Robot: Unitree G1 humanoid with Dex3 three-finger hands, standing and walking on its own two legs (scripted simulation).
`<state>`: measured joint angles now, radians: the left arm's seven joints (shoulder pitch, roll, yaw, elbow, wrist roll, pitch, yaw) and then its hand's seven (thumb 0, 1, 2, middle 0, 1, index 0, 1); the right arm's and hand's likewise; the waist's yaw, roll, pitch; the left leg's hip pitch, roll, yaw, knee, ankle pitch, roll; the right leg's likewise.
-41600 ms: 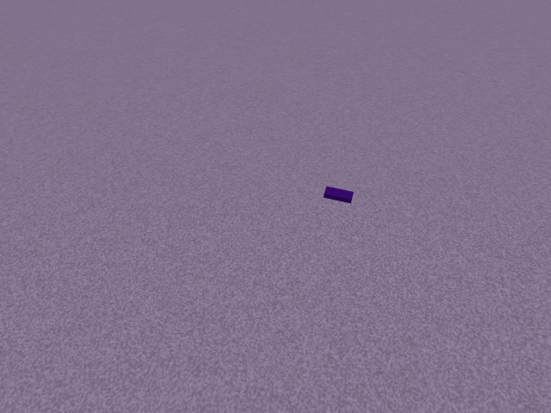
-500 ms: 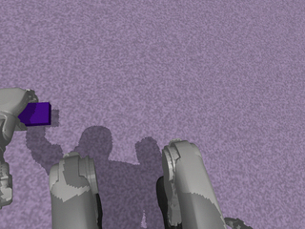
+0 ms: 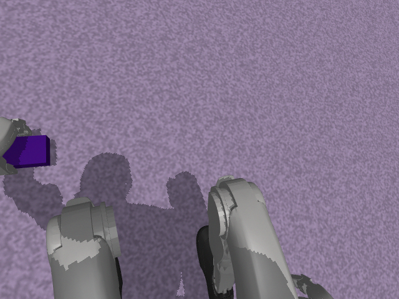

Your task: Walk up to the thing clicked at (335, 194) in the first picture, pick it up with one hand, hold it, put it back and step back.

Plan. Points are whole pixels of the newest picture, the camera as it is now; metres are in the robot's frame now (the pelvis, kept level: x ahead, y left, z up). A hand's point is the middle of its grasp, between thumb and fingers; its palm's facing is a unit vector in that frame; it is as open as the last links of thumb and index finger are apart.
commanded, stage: rest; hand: left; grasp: from above
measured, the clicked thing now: (8, 153) +0.43 +0.34 -0.22
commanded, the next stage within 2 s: open in 1.24 s
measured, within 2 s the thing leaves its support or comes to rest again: rests again in 0.94 s
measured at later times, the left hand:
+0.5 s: hand (15, 156) +0.42 +0.33 -0.23, palm faces -0.47 -0.11 -0.88, open 8.7 cm
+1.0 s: hand (21, 157) +0.43 +0.32 -0.25, palm faces -0.45 -0.10 -0.89, open 8.7 cm
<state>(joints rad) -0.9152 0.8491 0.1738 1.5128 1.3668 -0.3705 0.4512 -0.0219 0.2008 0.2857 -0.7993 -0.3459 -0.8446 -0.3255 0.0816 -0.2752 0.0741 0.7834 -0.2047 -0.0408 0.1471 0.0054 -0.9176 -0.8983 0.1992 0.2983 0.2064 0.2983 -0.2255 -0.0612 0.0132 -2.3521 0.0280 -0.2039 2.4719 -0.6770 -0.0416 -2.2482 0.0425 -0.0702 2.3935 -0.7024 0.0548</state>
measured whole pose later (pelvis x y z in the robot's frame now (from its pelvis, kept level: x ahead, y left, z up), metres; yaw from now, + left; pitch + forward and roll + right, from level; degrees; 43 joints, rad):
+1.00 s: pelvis +0.00 +0.01 -0.02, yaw -4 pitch +27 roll -12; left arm -0.92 0.96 0.17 1.69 1.38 -0.32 0.64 -0.02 0.21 0.27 -0.81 -0.32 -0.86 -0.29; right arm 0.01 -0.30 0.22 0.77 -0.33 -0.15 0.21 0.00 -0.91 -0.90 0.20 0.30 0.21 0.30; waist -0.30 -0.13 0.10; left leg -2.37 0.03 -0.28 2.60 -0.72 -0.04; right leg -2.24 0.08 -0.12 2.46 -0.71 0.07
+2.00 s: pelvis +0.00 +0.01 -0.02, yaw -6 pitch +25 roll -14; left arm -0.92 1.00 0.14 1.70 1.33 -0.31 0.64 0.00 -0.36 0.88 -0.22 -0.83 -0.22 -0.84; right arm 0.00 -0.33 0.26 0.73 -0.32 -0.22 0.25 0.01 -0.90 -0.90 0.20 0.30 0.21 0.30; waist -0.31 -0.15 0.14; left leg -2.35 0.03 -0.30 2.61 -0.72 -0.02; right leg -2.21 0.08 -0.14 2.44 -0.70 0.07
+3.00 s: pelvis -0.01 +0.00 +0.03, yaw +0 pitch +30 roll -9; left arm -0.91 0.84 0.09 1.35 1.18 -0.25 0.20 0.00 -0.47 0.98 -0.10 -0.99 -0.11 -0.99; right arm 0.10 -0.32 0.11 0.68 -0.13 -0.04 0.19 0.01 -0.91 -0.90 0.20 0.30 0.20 0.30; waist -0.20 0.00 -0.01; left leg -2.28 0.03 -0.19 2.38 -0.64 -0.02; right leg -2.17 0.03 -0.08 2.29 -0.66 0.06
